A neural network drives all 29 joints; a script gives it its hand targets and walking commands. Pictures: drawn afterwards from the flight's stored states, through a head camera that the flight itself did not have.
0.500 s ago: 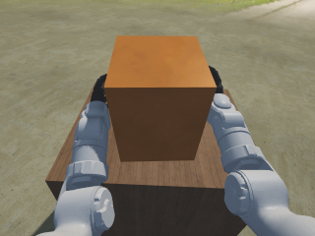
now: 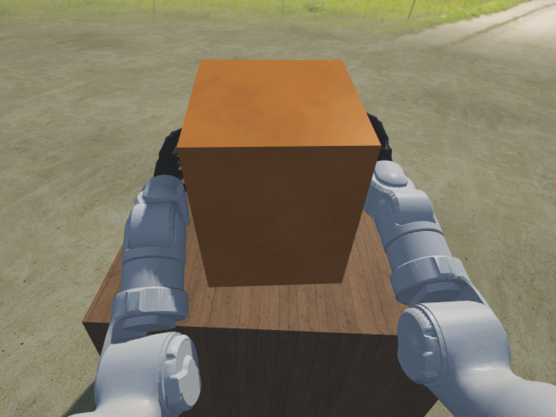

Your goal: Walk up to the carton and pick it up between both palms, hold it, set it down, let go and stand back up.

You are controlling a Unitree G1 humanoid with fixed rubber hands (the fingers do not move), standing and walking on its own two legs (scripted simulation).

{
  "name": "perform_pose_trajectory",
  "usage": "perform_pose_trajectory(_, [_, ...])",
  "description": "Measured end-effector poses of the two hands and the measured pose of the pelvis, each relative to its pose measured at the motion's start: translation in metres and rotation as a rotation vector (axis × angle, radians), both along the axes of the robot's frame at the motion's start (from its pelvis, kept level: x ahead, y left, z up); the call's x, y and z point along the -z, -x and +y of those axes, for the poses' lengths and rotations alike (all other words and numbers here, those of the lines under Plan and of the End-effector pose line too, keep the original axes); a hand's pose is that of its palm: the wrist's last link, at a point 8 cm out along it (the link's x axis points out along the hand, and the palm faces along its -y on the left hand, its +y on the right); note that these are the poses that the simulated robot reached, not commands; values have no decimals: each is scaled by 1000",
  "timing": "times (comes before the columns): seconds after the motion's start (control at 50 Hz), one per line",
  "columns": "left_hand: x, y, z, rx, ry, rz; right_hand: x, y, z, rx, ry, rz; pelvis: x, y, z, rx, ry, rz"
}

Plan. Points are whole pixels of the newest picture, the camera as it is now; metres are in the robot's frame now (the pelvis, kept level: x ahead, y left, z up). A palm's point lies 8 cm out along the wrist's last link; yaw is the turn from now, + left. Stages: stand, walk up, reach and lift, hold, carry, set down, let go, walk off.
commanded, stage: hold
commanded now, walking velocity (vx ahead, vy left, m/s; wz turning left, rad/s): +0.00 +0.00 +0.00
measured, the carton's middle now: (274, 176) +0.41 +0.01 +0.21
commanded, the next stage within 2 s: set down in 1.30 s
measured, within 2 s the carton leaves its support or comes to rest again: neither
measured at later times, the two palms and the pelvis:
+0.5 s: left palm (172, 181) +0.38 +0.15 +0.21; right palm (380, 168) +0.39 -0.13 +0.23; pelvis +0.00 +0.00 +0.00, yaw +0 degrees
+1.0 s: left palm (172, 177) +0.38 +0.16 +0.21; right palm (381, 162) +0.39 -0.13 +0.24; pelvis +0.00 +0.00 +0.00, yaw +0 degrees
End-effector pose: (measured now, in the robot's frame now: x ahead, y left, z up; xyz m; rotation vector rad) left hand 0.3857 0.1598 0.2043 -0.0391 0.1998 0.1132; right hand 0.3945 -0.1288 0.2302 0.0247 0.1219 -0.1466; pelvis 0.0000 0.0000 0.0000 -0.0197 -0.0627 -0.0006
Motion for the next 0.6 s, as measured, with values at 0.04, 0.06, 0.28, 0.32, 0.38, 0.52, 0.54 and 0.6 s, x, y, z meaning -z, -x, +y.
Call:
perform_pose_trajectory(0.04, [-1, 1, 0, 0, -2, 1, 0, 1, 0, 1, -1, 0, 0, 1, 0, 0, 0, -1])
perform_pose_trajectory(0.06, [-1, 2, -1, 1, -4, 1, -1, 2, -1, 1, -1, 0, 0, 1, 0, 0, 0, -2])
perform_pose_trajectory(0.28, [-7, 5, -5, 3, -19, 0, -2, 6, -6, 2, -13, -1, 0, 4, 0, 0, 0, -5])
perform_pose_trajectory(0.32, [-6, 5, -5, 3, -18, 4, -1, 6, -6, 1, -13, 3, 0, 4, 0, 0, 0, -5])
perform_pose_trajectory(0.38, [-6, 4, -5, 3, -18, 5, -1, 5, -5, 1, -13, 4, 0, 3, 0, 0, 0, -4])
perform_pose_trajectory(0.52, [-5, 2, -5, 4, -17, 8, -1, 3, -5, 2, -11, 6, 0, 1, 0, 0, 0, -1])
perform_pose_trajectory(0.54, [-5, 1, -5, 4, -17, 8, -1, 3, -5, 3, -11, 5, 0, 1, 0, 0, 0, -1])
perform_pose_trajectory(0.6, [-5, 0, -5, 5, -18, 6, -3, 2, -5, 4, -11, 3, 0, 0, 0, 0, 0, 0])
